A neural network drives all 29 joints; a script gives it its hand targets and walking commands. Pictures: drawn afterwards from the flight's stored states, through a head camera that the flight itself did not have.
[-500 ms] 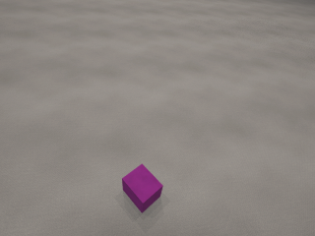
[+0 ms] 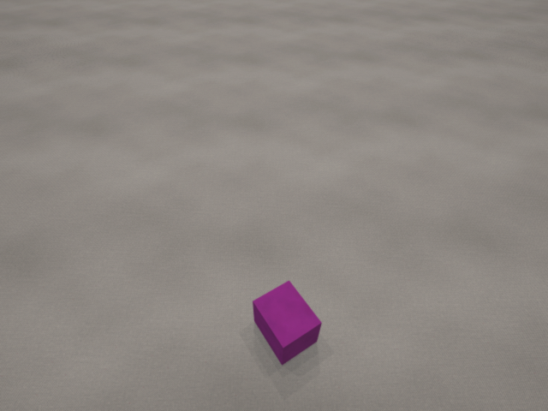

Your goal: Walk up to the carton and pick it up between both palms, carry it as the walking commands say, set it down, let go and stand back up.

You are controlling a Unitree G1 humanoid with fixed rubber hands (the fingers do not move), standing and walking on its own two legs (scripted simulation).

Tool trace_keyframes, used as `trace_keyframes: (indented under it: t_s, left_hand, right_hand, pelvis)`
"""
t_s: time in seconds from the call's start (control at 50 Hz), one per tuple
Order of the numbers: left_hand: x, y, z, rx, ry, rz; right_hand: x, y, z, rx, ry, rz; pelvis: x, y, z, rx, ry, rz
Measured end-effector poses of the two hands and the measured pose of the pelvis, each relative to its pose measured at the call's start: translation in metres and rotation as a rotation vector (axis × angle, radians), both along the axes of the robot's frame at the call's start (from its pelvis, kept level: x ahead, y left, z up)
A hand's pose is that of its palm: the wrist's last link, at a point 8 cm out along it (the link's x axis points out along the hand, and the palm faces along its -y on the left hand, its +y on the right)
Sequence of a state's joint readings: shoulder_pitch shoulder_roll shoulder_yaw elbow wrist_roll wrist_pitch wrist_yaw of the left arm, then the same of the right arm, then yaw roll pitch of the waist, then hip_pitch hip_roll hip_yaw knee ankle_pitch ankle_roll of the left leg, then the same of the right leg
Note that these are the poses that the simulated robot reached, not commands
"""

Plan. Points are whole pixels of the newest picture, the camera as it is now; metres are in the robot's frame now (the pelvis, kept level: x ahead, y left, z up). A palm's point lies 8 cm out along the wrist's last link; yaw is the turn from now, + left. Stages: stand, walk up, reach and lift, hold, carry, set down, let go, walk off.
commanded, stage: walk up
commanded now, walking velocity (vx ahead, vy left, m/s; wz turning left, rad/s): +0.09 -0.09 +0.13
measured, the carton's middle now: (285, 321) +0.59 -0.04 -0.68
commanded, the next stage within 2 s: none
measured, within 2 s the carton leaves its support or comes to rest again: neither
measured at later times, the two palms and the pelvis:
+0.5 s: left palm out of the picture +0.15 +0.14 -0.12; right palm out of the picture +0.04 -0.37 -0.16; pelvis +0.08 -0.13 -0.01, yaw +12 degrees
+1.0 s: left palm out of the picture +0.03 -0.11 -0.16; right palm (467, 267) +0.44 -0.40 -0.10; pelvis +0.21 -0.27 -0.01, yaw +23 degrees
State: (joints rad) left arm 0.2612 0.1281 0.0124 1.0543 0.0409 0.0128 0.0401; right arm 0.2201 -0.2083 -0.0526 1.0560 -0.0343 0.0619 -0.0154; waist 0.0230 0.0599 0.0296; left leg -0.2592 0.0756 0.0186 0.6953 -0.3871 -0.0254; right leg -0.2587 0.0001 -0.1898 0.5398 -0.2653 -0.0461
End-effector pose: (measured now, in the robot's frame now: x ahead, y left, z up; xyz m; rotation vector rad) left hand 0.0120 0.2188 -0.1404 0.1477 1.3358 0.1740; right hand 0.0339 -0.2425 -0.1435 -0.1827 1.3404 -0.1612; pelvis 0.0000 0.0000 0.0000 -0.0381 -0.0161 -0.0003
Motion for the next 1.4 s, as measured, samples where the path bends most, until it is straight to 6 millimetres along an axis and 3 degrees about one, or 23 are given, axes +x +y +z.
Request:
trace_keyframes:
  t_s: [0.12, 0.26, 0.36, 0.44, 0.5, 0.54, 0.6, 0.66, 0.72, 0.8, 0.86, 0.92, 0.96, 1.0, 1.12, 1.22, 1.3, 1.4]
  left_hand:
    - [-0.004, 0.002, -0.012, -0.048, 0.051, -0.01]
    - [0.043, -0.004, -0.002, -0.028, -0.062, 0.003]
    - [0.091, -0.021, 0.009, 0.022, -0.138, 0.009]
    - [0.128, -0.049, 0.017, 0.068, -0.206, 0.015]
    - [0.142, -0.08, 0.021, 0.092, -0.213, 0.036]
    - [0.14, -0.102, 0.026, 0.093, -0.215, 0.067]
    - [0.125, -0.132, 0.031, 0.089, -0.196, 0.15]
    - [0.1, -0.162, 0.029, 0.076, -0.128, 0.239]
    - [0.072, -0.192, 0.022, 0.053, -0.047, 0.332]
    - [0.037, -0.236, 0.004, 0.011, 0.058, 0.436]
    - [0.014, -0.272, -0.008, -0.035, 0.137, 0.501]
    - [0.001, -0.305, -0.016, -0.078, 0.21, 0.571]
    - [0.005, -0.321, -0.017, -0.111, 0.26, 0.57]
    - [0.021, -0.326, -0.017, -0.125, 0.269, 0.526]
    - [0.125, -0.296, -0.009, 0.025, -0.054, 0.557]
    - [0.178, -0.299, -0.014, 0.056, -0.116, 0.534]
    - [0.193, -0.299, -0.016, 0.036, -0.095, 0.532]
    - [0.184, -0.273, -0.033, 0.029, -0.016, 0.521]
  right_hand:
    - [-0.001, 0.007, 0.02, -0.03, -0.045, -0.016]
    - [-0.027, -0.002, 0.023, -0.003, 0.072, -0.037]
    - [-0.031, -0.031, 0.013, 0.019, 0.135, -0.035]
    - [-0.019, -0.079, -0.001, 0.029, 0.201, -0.029]
    - [0.008, -0.126, -0.016, 0.007, 0.222, 0.027]
    - [0.038, -0.155, -0.018, -0.02, 0.216, 0.095]
    - [0.094, -0.191, -0.016, -0.059, 0.177, 0.188]
    - [0.159, -0.211, -0.01, -0.083, 0.099, 0.254]
    - [0.226, -0.211, 0.001, -0.078, 0.0, 0.33]
    - [0.306, -0.189, 0.015, -0.049, -0.134, 0.436]
    - [0.353, -0.165, 0.026, -0.007, -0.21, 0.504]
    - [0.387, -0.145, 0.037, 0.041, -0.26, 0.558]
    - [0.401, -0.144, 0.043, 0.074, -0.34, 0.512]
    - [0.408, -0.153, 0.041, 0.091, -0.397, 0.435]
    - [0.401, -0.191, -0.009, 0.069, -0.185, 0.512]
    - [0.421, -0.23, -0.033, 0.036, -0.114, 0.505]
    - [0.423, -0.247, -0.027, -0.01, -0.063, 0.511]
    - [0.409, -0.253, -0.013, -0.062, -0.054, 0.512]
  pelvis:
    - [0.003, -0.005, 0.004, 0.025, 0.017, 0.021]
    - [0.02, -0.03, 0.01, 0.037, 0.021, 0.061]
    - [0.038, -0.065, 0.005, 0.039, 0.031, 0.139]
    - [0.06, -0.106, -0.004, 0.05, 0.055, 0.175]
    - [0.075, -0.133, -0.011, 0.011, 0.051, 0.215]
    - [0.082, -0.146, -0.009, 0.018, 0.047, 0.255]
    - [0.094, -0.162, -0.003, 0.025, 0.044, 0.297]
    - [0.108, -0.178, 0.002, 0.023, 0.052, 0.328]
    - [0.124, -0.199, 0.004, 0.019, 0.064, 0.365]
    - [0.144, -0.227, 0.001, 0.022, 0.072, 0.389]
    - [0.165, -0.245, -0.002, 0.022, 0.076, 0.407]
    - [0.191, -0.258, -0.002, 0.049, 0.078, 0.426]
    - [0.204, -0.262, -0.003, 0.053, 0.074, 0.385]
    - [0.214, -0.265, -0.006, 0.058, 0.054, 0.401]
    - [0.258, -0.277, -0.014, 0.041, -0.009, 0.48]
    - [0.276, -0.286, -0.029, -0.003, -0.031, 0.496]
    - [0.275, -0.282, -0.027, 0.009, -0.007, 0.515]
    - [0.271, -0.276, -0.031, 0.029, 0.015, 0.511]
